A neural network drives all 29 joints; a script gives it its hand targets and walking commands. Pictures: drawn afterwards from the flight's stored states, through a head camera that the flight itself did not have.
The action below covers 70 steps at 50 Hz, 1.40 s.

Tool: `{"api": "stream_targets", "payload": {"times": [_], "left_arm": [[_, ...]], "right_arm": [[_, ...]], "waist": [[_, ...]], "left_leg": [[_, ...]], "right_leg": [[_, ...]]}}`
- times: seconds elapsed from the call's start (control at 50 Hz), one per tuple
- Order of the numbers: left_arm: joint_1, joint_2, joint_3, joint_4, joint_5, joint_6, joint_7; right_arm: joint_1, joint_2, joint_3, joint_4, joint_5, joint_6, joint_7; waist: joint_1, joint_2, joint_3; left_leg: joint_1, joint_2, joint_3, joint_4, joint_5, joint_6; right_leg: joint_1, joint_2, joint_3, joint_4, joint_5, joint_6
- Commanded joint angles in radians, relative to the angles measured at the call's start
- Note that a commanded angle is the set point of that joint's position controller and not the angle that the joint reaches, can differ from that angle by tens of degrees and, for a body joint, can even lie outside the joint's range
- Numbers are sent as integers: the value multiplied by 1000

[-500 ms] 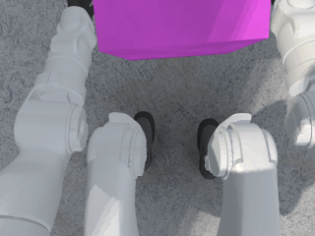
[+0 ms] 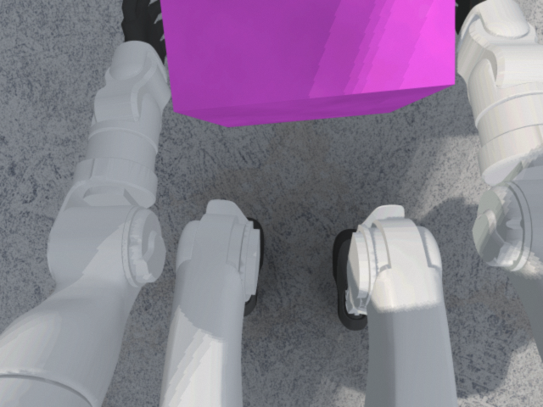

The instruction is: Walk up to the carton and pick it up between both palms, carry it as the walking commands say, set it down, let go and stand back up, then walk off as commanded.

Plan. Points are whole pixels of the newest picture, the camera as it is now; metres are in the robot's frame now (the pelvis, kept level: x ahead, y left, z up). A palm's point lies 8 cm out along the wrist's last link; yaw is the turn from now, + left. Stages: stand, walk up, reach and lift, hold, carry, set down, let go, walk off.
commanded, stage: reach and lift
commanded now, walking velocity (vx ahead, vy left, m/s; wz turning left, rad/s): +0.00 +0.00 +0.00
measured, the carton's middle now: (302, 41) +0.55 +0.01 -0.19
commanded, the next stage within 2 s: none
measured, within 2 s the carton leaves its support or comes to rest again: neither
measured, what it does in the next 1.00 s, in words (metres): rises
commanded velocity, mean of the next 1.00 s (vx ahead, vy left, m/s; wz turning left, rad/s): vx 0.00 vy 0.00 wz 0.00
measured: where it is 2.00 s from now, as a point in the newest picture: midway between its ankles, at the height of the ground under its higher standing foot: (297, 289)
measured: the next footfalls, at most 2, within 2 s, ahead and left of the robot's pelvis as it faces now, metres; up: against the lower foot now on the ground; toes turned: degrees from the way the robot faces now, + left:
none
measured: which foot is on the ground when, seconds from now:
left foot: down 0.00-1.00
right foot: down 0.00-1.00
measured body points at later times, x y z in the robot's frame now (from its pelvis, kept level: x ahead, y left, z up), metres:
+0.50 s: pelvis +0.01 +0.00 +0.04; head +0.33 -0.01 +0.36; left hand +0.53 +0.20 -0.07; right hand +0.56 -0.18 -0.07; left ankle +0.12 +0.12 -0.34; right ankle +0.10 -0.11 -0.34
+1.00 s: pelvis +0.01 +0.00 +0.10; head +0.30 -0.01 +0.44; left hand +0.51 +0.20 +0.01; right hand +0.54 -0.18 +0.01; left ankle +0.12 +0.12 -0.34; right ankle +0.10 -0.11 -0.34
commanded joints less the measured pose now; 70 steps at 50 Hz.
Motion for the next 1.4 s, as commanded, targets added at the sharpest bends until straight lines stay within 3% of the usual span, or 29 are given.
{"api": "stream_targets", "payload": {"times": [0.0,0.48,0.82,1.38], "left_arm": [[-639,-856,-296,-254,-18,4,-206],[-532,-975,-342,-398,33,120,-282],[-466,-1022,-285,-367,99,166,-318],[-308,-1114,-309,-378,128,191,-343]], "right_arm": [[-479,948,228,-214,25,8,231],[-398,1065,273,-386,-23,105,286],[-339,1100,213,-342,-81,143,309],[-190,1163,197,-349,-117,162,345]], "waist": [[20,-26,-1152],[29,-36,-1405],[31,-38,-1340],[20,-22,-1335]], "left_leg": [[604,-53,80,-157,261,16],[718,-67,84,-298,357,13],[727,-75,87,-445,270,19],[938,-86,62,-659,297,16]], "right_leg": [[513,35,-42,-226,268,-3],[629,61,-61,-371,358,6],[664,64,-58,-522,286,0],[822,69,-50,-728,298,1]]}}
